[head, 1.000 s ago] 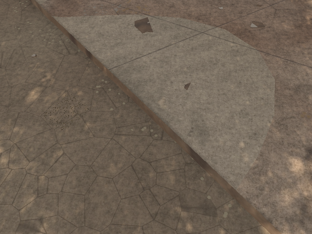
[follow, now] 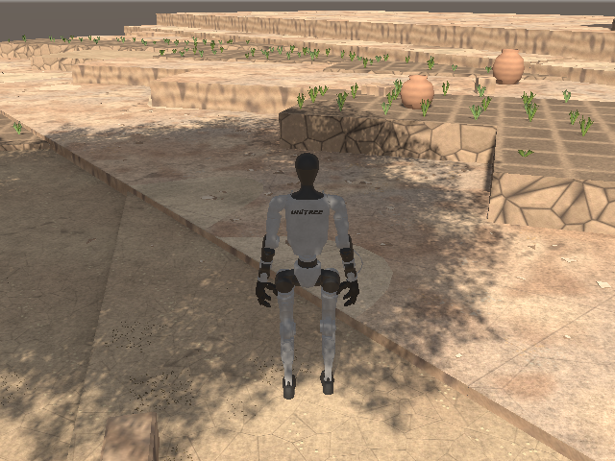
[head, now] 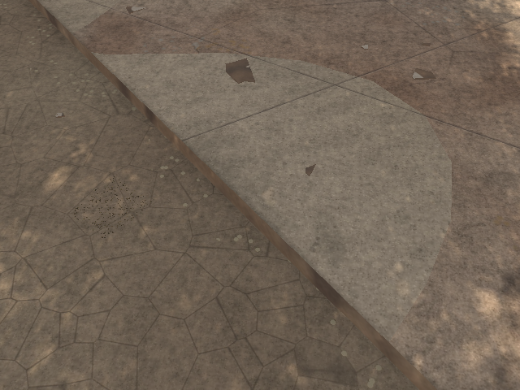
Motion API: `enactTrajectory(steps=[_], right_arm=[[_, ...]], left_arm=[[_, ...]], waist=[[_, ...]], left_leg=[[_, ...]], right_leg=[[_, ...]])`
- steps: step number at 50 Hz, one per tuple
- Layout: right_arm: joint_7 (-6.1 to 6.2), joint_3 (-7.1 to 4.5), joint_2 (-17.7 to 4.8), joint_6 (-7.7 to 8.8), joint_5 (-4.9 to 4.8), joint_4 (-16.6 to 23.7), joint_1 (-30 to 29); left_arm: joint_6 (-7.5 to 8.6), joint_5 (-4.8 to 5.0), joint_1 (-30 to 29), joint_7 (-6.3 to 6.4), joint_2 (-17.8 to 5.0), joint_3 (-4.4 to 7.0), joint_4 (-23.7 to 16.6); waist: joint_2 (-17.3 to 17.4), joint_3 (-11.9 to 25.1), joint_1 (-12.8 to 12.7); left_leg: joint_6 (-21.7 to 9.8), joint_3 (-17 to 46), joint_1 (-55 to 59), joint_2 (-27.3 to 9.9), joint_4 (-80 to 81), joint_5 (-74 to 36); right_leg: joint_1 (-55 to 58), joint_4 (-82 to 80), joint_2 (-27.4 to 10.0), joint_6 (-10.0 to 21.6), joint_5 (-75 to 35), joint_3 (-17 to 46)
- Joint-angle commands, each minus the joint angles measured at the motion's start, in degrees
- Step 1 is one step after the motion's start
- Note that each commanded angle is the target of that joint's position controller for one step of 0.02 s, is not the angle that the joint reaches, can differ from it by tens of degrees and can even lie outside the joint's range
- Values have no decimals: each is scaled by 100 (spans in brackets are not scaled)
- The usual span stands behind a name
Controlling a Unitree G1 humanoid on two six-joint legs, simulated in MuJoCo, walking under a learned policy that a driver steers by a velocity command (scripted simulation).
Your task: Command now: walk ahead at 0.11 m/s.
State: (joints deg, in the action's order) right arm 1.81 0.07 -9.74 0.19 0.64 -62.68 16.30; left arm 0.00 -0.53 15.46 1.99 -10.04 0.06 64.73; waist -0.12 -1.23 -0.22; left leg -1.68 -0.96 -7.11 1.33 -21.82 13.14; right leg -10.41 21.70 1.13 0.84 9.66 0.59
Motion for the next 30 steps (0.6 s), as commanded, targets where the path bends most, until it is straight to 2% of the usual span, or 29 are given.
enactTrajectory(steps=[1,2,3,4,5,6,8,9,10,11,12,13,14,15,16,17,19,22,27,30], right_arm=[[11,-169,-733,-22,7,64,375],[-4,-207,-794,-59,19,82,446],[-10,-238,-833,-78,17,62,618],[-3,-282,-892,-78,19,1,811],[1,-325,-927,-58,28,-33,863],[-8,-343,-911,-25,48,-16,824],[-38,-384,-945,64,79,54,634],[-46,-397,-942,93,50,94,490],[-59,-410,-942,110,5,144,281],[-74,-412,-873,121,-9,194,150],[-85,-380,-724,164,23,282,29],[-139,-253,-264,227,5,478,-121],[-181,-286,-403,259,115,663,-250],[-240,-344,-661,279,217,690,-363],[-307,-324,-551,318,174,655,-361],[-352,-308,-462,359,136,596,-277],[-410,-337,-504,336,173,545,-281],[-409,-328,-424,242,149,691,-640],[-399,-201,-278,206,68,1241,-1950],[-363,-190,-362,218,40,1398,-2144]], left_arm=[[-6,-25,294,5,-578,119,-77],[-25,-64,221,-20,-580,136,-137],[-22,-96,81,-53,-481,126,-234],[11,-132,-43,-92,-283,91,-327],[66,-189,-137,-128,-201,73,-418],[125,-182,-194,-157,-277,99,-491],[242,-135,-149,-222,-354,144,-575],[290,-105,-11,-243,-304,150,-567],[332,-70,315,-240,-206,149,-483],[360,-41,795,-214,-176,174,-285],[394,-63,1323,-165,-316,233,-119],[446,-127,2027,-97,-799,347,-25],[402,-82,2428,-111,-1189,447,104],[380,-101,1880,-104,-940,390,-35],[424,-85,1374,-129,-776,342,-234],[481,-62,1112,-137,-693,317,-344],[580,-35,1127,-109,-484,239,-335],[633,-23,1624,-94,-400,176,-137],[646,-43,1788,-73,-444,119,-96],[665,-48,1788,-47,-571,139,-50]], waist=[[294,-278,38],[380,-520,90],[534,-750,181],[809,-851,247],[934,-926,260],[831,-903,226],[672,-779,96],[670,-743,-19],[681,-760,-228],[516,-736,-412],[92,-670,-591],[-1247,-378,-814],[-1581,-515,-790],[-776,-855,-450],[-419,-932,-218],[-305,-840,-76],[-273,-616,-2],[-398,-478,-38],[-533,-715,-236],[-611,-711,-183]], left_leg=[[-333,784,-616,-522,626,2058],[-477,1029,-745,-630,755,2863],[-644,1423,-720,-877,973,3358],[-848,1937,-559,-1267,1295,3618],[-1046,2342,-560,-1675,1524,3503],[-1138,2458,-555,-1824,1634,3192],[-1105,2162,-427,-1737,1508,2616],[-1025,1869,-623,-1575,1383,2477],[-919,1539,-1108,-1366,1146,2418],[-822,1237,-1645,-1088,738,2376],[-688,868,-2250,-781,-27,2161],[-414,-24,-3059,-86,-1915,1749],[-430,-204,-3793,169,-3133,1951],[-494,158,-3839,-243,-3820,1449],[-488,247,-3753,-421,-3938,889],[-420,245,-3568,-534,-3882,454],[-253,63,-3391,-583,-3769,-33],[-102,-207,-3592,-509,-3650,-297],[-39,-600,-3207,-285,-2091,-792],[-283,-708,-2624,-146,-1373,-887]], right_leg=[[-225,76,-149,260,1624,278],[-644,299,-45,315,2213,215],[-1079,641,50,325,2306,105],[-1372,1197,152,282,1868,-194],[-1484,1696,6,261,1353,-337],[-1582,1958,-137,273,1284,-291],[-1541,1850,-227,318,1507,-253],[-1146,1488,-174,353,1441,-342],[-373,855,-78,400,1108,-494],[532,383,146,403,874,-618],[1357,-8,-51,424,1097,-197],[2039,-1115,-1435,698,2646,1976],[1880,-1713,-2292,1141,3569,3589],[1328,-1630,-2268,1238,3517,3413],[1009,-1630,-2008,1134,2962,2860],[945,-1690,-1749,1014,2194,2323],[1089,-1669,-1402,880,689,1488],[1353,-1405,-1208,874,-1242,812],[1031,-1418,-1042,899,-2390,326],[1195,-1318,-1199,895,-3159,223]])
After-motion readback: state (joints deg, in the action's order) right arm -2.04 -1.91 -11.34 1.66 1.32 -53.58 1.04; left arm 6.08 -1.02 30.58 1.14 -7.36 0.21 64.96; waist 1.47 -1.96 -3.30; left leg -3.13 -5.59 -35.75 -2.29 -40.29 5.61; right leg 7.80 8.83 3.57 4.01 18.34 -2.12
